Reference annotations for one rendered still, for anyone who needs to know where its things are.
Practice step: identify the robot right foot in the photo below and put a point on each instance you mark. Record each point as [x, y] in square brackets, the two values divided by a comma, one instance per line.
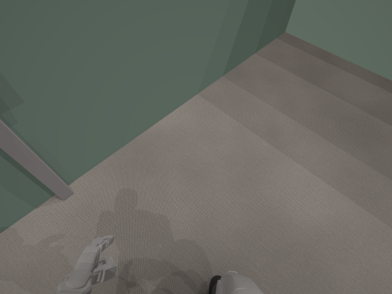
[213, 284]

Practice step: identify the robot right thigh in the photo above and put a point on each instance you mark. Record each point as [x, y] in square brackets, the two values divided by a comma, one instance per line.
[236, 284]

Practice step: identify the panel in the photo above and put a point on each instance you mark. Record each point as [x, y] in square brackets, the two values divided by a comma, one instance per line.
[19, 151]

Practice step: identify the robot left hand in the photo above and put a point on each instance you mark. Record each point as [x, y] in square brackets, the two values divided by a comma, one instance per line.
[103, 268]

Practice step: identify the left robot forearm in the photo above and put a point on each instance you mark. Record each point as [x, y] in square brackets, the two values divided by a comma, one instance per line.
[78, 281]

